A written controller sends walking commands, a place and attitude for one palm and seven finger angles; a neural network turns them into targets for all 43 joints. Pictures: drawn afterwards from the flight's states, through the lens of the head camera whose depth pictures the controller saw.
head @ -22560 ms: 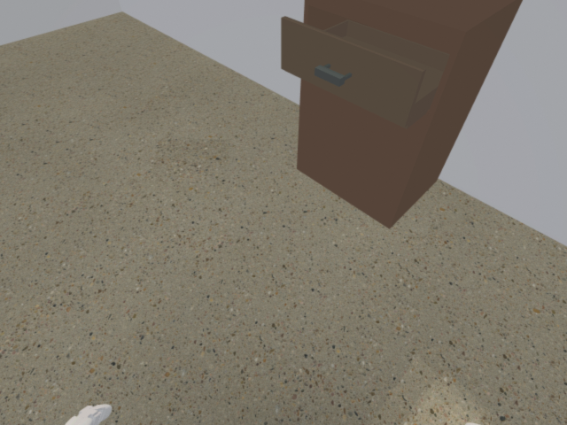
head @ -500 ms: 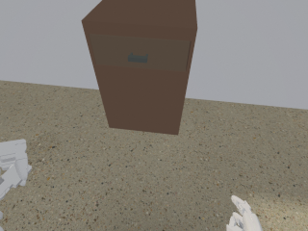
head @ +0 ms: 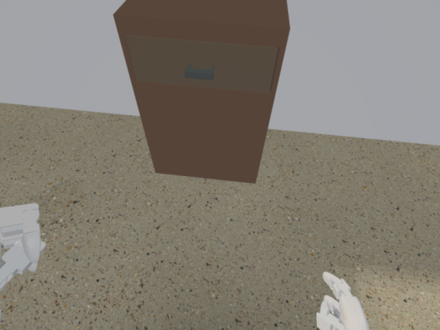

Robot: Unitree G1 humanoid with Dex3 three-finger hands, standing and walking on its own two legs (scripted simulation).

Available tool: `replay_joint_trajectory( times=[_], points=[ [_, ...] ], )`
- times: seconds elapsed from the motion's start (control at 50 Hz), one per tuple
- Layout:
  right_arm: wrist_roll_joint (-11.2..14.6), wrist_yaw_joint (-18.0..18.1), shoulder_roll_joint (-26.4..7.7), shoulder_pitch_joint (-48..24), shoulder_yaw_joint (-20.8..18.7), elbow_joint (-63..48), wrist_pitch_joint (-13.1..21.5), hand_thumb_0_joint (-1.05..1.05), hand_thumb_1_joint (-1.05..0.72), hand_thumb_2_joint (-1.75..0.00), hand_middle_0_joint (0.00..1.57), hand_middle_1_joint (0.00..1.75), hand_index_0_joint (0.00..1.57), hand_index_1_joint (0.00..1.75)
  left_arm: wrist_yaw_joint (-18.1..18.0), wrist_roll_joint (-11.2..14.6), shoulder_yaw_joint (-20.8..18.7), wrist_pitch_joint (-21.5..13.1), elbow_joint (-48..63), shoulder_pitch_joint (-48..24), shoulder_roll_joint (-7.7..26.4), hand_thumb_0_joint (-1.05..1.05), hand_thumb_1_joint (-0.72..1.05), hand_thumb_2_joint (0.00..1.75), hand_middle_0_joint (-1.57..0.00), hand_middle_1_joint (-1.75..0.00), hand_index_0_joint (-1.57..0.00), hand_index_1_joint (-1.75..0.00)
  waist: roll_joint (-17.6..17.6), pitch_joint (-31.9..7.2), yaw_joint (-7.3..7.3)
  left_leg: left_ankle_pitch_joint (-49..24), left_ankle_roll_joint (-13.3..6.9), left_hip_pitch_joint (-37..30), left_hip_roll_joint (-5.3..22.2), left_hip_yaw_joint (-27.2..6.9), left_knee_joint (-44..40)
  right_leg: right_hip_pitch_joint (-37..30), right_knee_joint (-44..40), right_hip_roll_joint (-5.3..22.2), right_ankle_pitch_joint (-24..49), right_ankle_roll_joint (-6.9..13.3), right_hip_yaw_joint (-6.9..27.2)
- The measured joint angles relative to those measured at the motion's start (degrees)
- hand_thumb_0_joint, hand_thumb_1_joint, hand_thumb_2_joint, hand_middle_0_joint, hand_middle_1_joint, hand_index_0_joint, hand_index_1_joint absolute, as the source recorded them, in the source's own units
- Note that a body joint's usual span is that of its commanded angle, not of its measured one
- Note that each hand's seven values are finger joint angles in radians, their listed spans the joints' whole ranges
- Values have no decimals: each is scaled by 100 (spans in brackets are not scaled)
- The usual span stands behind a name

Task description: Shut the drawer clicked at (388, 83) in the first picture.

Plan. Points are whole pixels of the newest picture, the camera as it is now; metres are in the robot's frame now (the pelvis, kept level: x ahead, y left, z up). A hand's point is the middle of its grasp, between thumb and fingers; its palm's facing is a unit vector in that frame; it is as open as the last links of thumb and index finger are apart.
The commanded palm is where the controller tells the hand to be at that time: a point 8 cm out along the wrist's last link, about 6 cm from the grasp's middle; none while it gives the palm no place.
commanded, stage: stop stepping back and stand still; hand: left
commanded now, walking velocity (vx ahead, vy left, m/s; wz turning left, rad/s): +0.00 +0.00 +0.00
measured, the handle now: (200, 70) +0.95 +0.13 -0.06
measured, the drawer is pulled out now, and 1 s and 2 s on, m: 0.00 0.00 0.00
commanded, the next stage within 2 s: let the arm hang, fingers relaxed in 0.02 s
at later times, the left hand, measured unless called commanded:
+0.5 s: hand out of the picture +0.00 +0.20 -0.18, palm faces +0.03 -0.97 -0.24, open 3.5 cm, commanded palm none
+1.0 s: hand out of the picture +0.01 +0.18 -0.17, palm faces +0.05 -0.98 -0.20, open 7.2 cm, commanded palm none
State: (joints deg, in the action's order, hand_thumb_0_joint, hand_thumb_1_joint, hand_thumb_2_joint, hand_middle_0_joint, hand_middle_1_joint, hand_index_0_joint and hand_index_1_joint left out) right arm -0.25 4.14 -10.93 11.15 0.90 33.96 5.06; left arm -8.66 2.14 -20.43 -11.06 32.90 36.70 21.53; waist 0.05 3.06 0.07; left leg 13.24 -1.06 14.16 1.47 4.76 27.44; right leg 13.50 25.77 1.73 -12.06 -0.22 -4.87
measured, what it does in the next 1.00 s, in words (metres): stands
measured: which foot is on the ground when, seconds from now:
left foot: down 0.00-1.00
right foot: down 0.00-1.00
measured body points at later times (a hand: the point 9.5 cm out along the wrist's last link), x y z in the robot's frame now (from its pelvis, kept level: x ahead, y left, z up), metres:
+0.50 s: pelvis -0.02 +0.00 +0.00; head +0.01 +0.01 +0.45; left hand +0.00 +0.25 -0.16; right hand +0.01 -0.25 -0.15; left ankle +0.02 +0.10 -0.74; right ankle +0.02 -0.12 -0.74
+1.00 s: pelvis -0.01 +0.00 +0.00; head +0.00 +0.00 +0.45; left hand +0.01 +0.23 -0.15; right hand -0.01 -0.21 -0.16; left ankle +0.02 +0.10 -0.74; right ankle +0.02 -0.12 -0.74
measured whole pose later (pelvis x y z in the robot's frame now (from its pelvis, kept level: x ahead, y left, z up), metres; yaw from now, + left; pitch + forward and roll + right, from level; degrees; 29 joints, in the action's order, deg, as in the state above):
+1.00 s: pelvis -0.01 +0.00 +0.00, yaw +1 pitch -1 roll +0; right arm -1.4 1.2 -7.6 16.2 -0.7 64.1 -0.7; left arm -1.5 -0.6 -1.0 0.3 -64.4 13.3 8.7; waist -1.0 2.2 -0.3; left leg 10.9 -1.5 12.2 0.2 4.3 24.4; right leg 12.1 24.6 2.9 -11.0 -0.3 -5.3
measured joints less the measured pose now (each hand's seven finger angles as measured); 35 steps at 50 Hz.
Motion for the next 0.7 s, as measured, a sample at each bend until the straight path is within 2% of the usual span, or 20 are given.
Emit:
replay_joint_trajectory(
  times=[0.12,0.14,0.16,0.2,0.24,0.28,0.32,0.38,0.42,0.44,0.54,0.7],
  points=[
    [0,18,-15,-3,-16,-16,-8,2,-90,-90,21,30,20,30,-8,-2,6,-14,-16,-2,-7,2,89,90,-140,-160,-140,-160,-19,-28,-1,-31,-14,-6,-21,-9,-44,-12,-43,17,25,-15,-9],
    [17,-101,-83,-17,-56,110,127,2,-90,-90,21,30,20,30,96,-90,126,-114,-336,-165,43,2,89,90,-140,-160,-140,-160,-78,-88,8,-16,-21,106,-25,-43,43,69,19,28,15,-16,-43],
    [33,-245,-204,-65,-106,290,178,2,-90,-90,21,30,20,30,274,-173,366,-65,-920,-489,98,1,89,90,-140,-160,-140,-160,-167,-147,55,18,-35,228,-43,-73,173,169,136,55,-26,-23,-71],
    [21,-428,-451,-221,-154,649,14,1,-90,-90,21,30,20,30,563,-286,894,365,-2451,-1193,46,1,90,90,-139,-158,-139,-159,-351,-257,108,98,-71,401,-86,-94,399,342,390,117,-134,-41,-87],
    [-24,-497,-592,-364,-149,924,-209,1,-90,-90,21,30,20,30,709,-350,1277,857,-4081,-1746,-149,0,90,90,-136,-156,-136,-156,-447,-303,66,155,-105,483,-121,-80,538,458,600,165,-228,-51,-68],
    [-70,-519,-610,-419,-136,1104,-362,1,-90,-90,21,30,20,30,776,-390,1547,1203,-5490,-2082,-359,1,90,90,-131,-152,-132,-152,-416,-264,-15,168,-111,481,-135,-47,581,503,717,187,-270,-58,-30],
    [-104,-516,-554,-383,-125,1251,-462,1,-90,-90,21,30,20,30,807,-394,1773,1381,-6572,-2225,-568,1,91,90,-126,-146,-126,-147,-292,-170,-98,145,-98,426,-139,-18,548,490,749,191,-275,-41,1],
    [-126,-493,-419,-199,-101,1539,-572,1,-90,-90,20,30,20,30,835,-366,2051,1460,-7715,-2232,-899,1,91,90,-116,-136,-116,-137,-71,-21,-155,71,-69,314,-120,-10,415,392,635,162,-209,-20,6],
    [-127,-467,-306,-32,-80,1797,-622,1,-90,-90,20,30,20,30,690,-435,2086,1448,-8269,-2183,-1001,2,91,90,-109,-131,-109,-129,46,60,-135,8,-46,250,-87,-32,305,301,477,118,-127,-1,-20],
    [-126,-451,-246,72,-75,1931,-643,1,-91,-90,20,30,20,30,645,-337,1978,1414,-8471,-2160,-991,2,91,90,-105,-129,-106,-126,83,85,-104,-26,-33,229,-70,-55,249,256,384,95,-81,13,-46],
    [-122,-405,-26,504,-82,2522,-746,1,-91,-90,20,30,20,30,746,-289,1929,1307,-9170,-1998,-813,2,91,90,-87,-108,-87,-107,51,151,25,-162,-7,135,-40,-145,14,61,-5,37,108,49,-145],
    [-86,-360,175,748,-129,2944,-704,1,-91,-90,20,30,20,30,749,-263,1938,1254,-9766,-1878,-858,1,91,90,-56,-72,-56,-72,-121,144,10,-241,-36,-20,-89,-115,-184,-59,-143,74,164,23,-119]
  ],
)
